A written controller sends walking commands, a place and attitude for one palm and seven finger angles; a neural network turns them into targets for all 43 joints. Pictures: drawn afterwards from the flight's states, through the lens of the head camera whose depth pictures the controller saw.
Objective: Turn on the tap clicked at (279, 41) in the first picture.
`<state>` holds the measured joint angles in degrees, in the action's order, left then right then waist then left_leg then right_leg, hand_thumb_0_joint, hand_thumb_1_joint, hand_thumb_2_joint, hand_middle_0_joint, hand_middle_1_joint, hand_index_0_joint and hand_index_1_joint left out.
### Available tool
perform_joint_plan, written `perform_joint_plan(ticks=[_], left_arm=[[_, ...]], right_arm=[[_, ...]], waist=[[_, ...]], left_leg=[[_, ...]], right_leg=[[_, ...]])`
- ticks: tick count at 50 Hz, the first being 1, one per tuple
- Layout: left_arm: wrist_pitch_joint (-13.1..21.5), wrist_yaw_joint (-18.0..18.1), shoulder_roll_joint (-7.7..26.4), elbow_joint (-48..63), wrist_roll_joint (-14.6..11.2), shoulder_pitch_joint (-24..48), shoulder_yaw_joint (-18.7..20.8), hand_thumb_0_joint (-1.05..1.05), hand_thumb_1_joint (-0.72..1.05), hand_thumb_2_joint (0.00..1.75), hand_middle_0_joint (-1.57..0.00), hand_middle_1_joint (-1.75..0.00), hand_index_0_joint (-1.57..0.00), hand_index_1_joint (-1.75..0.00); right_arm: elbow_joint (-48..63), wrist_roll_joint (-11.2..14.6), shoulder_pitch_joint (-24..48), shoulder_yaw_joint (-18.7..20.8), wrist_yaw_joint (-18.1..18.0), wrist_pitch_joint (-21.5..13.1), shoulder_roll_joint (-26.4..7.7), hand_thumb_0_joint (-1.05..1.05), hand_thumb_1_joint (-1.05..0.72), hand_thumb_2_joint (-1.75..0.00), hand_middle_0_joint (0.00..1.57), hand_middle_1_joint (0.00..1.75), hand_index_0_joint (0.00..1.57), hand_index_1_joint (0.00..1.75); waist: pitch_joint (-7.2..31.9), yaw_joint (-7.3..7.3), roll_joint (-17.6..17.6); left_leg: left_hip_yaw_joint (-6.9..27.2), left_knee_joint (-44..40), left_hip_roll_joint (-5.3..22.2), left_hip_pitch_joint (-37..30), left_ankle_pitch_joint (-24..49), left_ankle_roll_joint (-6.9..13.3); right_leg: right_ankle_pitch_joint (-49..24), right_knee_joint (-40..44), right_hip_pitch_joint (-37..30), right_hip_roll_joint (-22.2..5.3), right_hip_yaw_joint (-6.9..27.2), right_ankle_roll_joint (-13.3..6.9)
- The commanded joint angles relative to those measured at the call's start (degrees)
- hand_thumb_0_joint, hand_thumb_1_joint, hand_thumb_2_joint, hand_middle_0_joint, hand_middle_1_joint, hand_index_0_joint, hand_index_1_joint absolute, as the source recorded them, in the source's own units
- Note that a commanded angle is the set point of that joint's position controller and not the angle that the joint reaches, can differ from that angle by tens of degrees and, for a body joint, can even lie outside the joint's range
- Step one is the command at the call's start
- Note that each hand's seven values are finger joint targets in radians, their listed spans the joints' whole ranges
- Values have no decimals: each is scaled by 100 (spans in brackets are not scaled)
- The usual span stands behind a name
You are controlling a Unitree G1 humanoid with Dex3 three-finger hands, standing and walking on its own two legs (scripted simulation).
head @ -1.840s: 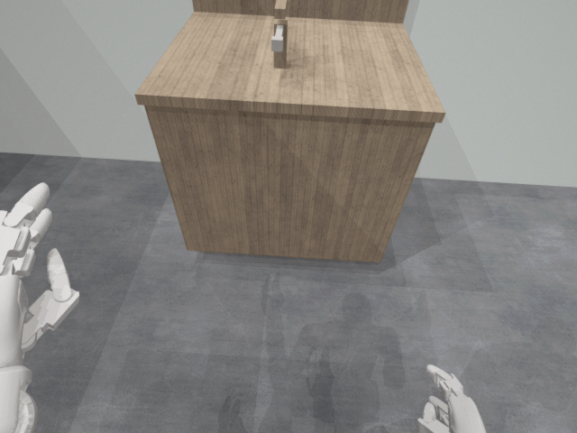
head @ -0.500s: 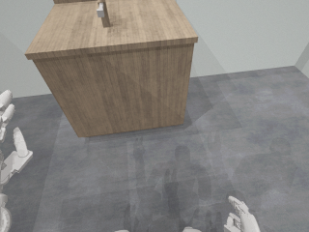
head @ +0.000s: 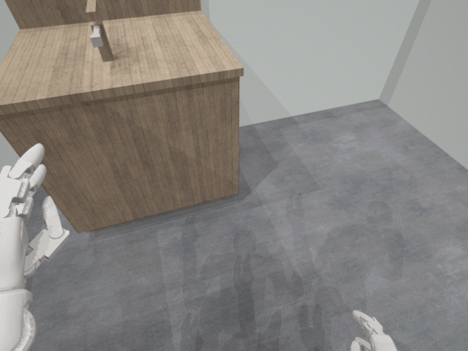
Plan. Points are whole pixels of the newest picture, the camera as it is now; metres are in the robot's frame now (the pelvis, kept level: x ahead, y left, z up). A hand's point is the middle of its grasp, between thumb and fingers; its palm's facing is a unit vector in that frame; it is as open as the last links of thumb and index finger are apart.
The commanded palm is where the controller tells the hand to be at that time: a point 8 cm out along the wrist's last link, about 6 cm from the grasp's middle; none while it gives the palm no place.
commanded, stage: take the last steps up to it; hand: left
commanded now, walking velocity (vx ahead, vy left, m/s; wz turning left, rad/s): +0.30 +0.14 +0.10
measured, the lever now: (96, 40) +0.91 +0.46 +0.14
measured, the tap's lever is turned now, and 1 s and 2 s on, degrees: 0 0 0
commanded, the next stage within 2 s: none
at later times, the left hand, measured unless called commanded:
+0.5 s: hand (56, 199) +0.27 +0.26 +0.18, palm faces +0.41 -0.79 -0.46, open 7.4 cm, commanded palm +0.22 +0.30 +0.19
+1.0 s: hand (75, 127) +0.41 +0.28 +0.19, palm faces +0.38 -0.81 -0.44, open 7.4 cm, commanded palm +0.35 +0.33 +0.19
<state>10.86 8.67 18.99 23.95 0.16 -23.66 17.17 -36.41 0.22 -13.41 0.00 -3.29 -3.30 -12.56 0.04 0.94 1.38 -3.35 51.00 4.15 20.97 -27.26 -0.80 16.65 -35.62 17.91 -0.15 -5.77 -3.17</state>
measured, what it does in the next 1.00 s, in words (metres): walks ahead: left foot, then left foot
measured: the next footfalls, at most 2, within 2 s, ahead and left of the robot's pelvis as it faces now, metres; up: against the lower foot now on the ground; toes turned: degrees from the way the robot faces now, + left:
left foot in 0.22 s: +0.09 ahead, +0.16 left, +0.00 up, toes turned +8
left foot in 0.80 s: +0.24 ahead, +0.19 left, +0.00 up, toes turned +10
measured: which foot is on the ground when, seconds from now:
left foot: up 0.00-0.20, down 0.22-0.48, up 0.50-0.78, down 0.80-1.00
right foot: down 0.00-0.80, up 0.82-1.00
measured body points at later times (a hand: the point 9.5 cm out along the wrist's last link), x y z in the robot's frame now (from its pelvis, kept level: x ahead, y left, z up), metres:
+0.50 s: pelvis +0.06 +0.02 +0.00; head +0.06 +0.00 +0.45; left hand +0.24 +0.30 +0.20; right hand +0.21 -0.18 -0.11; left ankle +0.05 +0.15 -0.72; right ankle +0.07 -0.07 -0.73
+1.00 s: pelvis +0.18 +0.06 +0.01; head +0.21 +0.05 +0.45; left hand +0.38 +0.33 +0.22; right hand +0.35 -0.16 -0.08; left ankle +0.20 +0.19 -0.73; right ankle +0.19 -0.05 -0.69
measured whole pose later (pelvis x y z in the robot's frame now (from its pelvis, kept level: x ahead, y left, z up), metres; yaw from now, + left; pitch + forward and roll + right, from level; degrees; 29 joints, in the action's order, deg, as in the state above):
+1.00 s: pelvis +0.18 +0.06 +0.01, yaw -2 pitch +0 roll +1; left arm 13.4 9.1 21.8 30.3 -1.4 -26.4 22.0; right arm -34.2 0.7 -10.2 0.1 -3.0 -6.2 -8.5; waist -3.0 0.6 -0.2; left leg -10.5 31.8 5.7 16.1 -15.0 -0.3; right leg 25.8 -51.9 25.1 -4.8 -6.6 1.3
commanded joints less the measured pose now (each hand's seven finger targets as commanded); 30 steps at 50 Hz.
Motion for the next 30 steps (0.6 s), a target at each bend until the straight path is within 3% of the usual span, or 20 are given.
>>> perform_joint_plan(ticks=[1,4,6,9,10,11,12,13,14,15,16,18,21,22,23,24,25,26,28,30], left_arm=[[534,158,1361,1473,-54,-261,1133,0,90,90,-20,-30,-20,-30],[605,153,1284,1516,-44,-281,1107,0,90,90,-20,-30,-20,-30],[595,190,1158,1456,-54,-213,1008,0,90,90,-20,-30,-20,-30],[595,214,1053,1309,-48,120,821,0,90,90,-20,-30,-20,-30],[595,202,1035,1260,-51,236,788,0,90,90,-20,-30,-20,-30],[610,191,1003,1305,-50,349,786,0,90,90,-20,-30,-20,-30],[643,187,951,1361,-58,409,786,0,90,90,-20,-30,-20,-30],[681,155,1100,1385,-13,590,833,0,90,90,-20,-30,-20,-30],[663,150,1071,1111,61,438,841,0,90,90,-20,-30,-20,-30],[639,127,1004,1092,59,340,775,0,90,90,-20,-30,-20,-30],[613,113,934,1198,50,302,717,0,90,90,-20,-30,-20,-30],[579,111,939,1478,15,297,689,0,90,90,-20,-30,-20,-30],[519,131,1001,1476,1,186,780,0,90,90,-20,-30,-20,-30],[510,134,1037,1427,18,216,826,0,90,90,-20,-30,-20,-30],[481,137,1117,1239,60,156,867,0,90,90,-20,-30,-20,-30],[460,155,1307,1156,4,247,1017,0,90,90,-20,-30,-20,-30],[472,142,1346,1091,-88,441,1078,0,90,90,-20,-30,-20,-30],[523,111,1290,1028,-113,373,1038,0,90,90,-20,-30,-20,-30],[617,54,1216,1069,-82,235,1048,0,90,90,-20,-30,-20,-30],[714,72,1141,1045,-54,60,1026,0,90,90,-20,-30,-20,-30]], right_arm=[[878,-45,601,152,-34,-153,-463,0,-90,-90,20,30,20,30],[930,-63,662,156,-78,-164,-402,0,-90,-90,20,30,20,30],[907,-87,560,180,-100,-240,-391,0,-90,-90,20,30,20,30],[884,-81,391,210,-188,-364,-433,0,-90,-90,20,30,20,30],[905,-55,365,262,-221,-390,-520,0,-90,-90,20,30,20,30],[937,-59,353,296,-236,-406,-634,0,-90,-90,20,30,20,30],[918,-34,353,301,-226,-417,-720,0,-90,-90,20,30,20,30],[847,-30,405,261,-227,-446,-627,0,-90,-90,20,30,20,30],[798,-42,423,262,-211,-504,-544,0,-90,-90,20,30,20,30],[759,-47,453,283,-181,-533,-557,0,-90,-90,20,30,20,30],[736,-36,462,306,-156,-553,-585,0,-90,-90,20,30,20,30],[742,-26,503,283,-145,-604,-588,0,-90,-90,20,30,20,30],[711,-60,461,235,-118,-589,-569,0,-90,-90,20,30,20,30],[724,-51,483,238,-113,-549,-554,0,-90,-90,20,30,20,30],[752,-45,474,234,-101,-487,-490,0,-90,-90,20,30,20,30],[824,-24,561,209,-81,-437,-349,0,-90,-90,20,30,20,30],[813,-12,624,319,-33,-462,-531,0,-90,-90,20,30,20,30],[755,-4,610,315,-16,-441,-504,0,-90,-90,20,30,20,30],[666,-11,646,183,-4,-287,-383,0,-90,-90,20,30,20,30],[704,-40,687,137,-27,-220,-349,0,-90,-90,20,30,20,30]], waist=[[284,-43,-571],[290,-78,-852],[420,-95,-724],[328,-9,-538],[232,7,-329],[137,24,259],[129,19,1137],[96,40,1637],[-117,53,1308],[-181,22,1026],[-140,-21,860],[4,-62,948],[273,-98,870],[374,-107,633],[419,-91,-152],[395,-111,-1578],[256,-168,-1763],[58,-117,-1319],[35,-93,-648],[105,-80,-882]], left_leg=[[382,839,143,1369,356,14],[91,-549,164,417,423,91],[-267,-1298,-65,-135,634,128],[-526,-2383,-230,-1019,703,172],[-322,-2662,-94,-1185,447,269],[352,-3046,331,-1297,89,518],[1479,-3419,1030,-1523,-149,847],[2401,-4045,1631,-1253,-1008,1210],[2708,-4140,1771,-818,-1311,1437],[2412,-3963,1684,-775,-1000,1465],[1919,-3805,1503,-731,-579,1346],[1174,-3596,1232,-655,47,1140],[639,-2892,996,-476,815,833],[404,-2412,828,-178,849,682],[-24,-1348,455,609,721,493],[-496,86,-179,1680,118,199],[50,1105,-151,2075,-122,59],[415,1609,20,2222,53,4],[449,1458,239,2149,336,-40],[136,584,261,1731,606,-32]], right_leg=[[408,2134,-835,-1989,2260,-822],[769,2114,-198,-1740,1632,-620],[1191,2057,-171,-1633,1613,-576],[1735,1647,49,-1239,1251,-255],[1766,1282,219,-1080,1222,-145],[1673,586,544,-684,978,26],[1403,-460,1055,-178,325,248],[1731,-1647,1335,-83,55,367],[1509,-2216,1358,-222,290,345],[1355,-2190,1390,-353,355,364],[1284,-1960,1221,-376,241,391],[1099,-1233,664,-308,-52,428],[631,396,-458,-138,-376,414],[282,941,-998,-220,-220,328],[522,1356,-1562,-857,839,-22],[394,1918,-2003,-2042,2921,-605],[370,2205,-1883,-2515,3667,-860],[275,2211,-1695,-2599,3591,-1036],[-775,1922,-1562,-2258,2352,-880],[-1920,1698,-1483,-1916,1330,-638]])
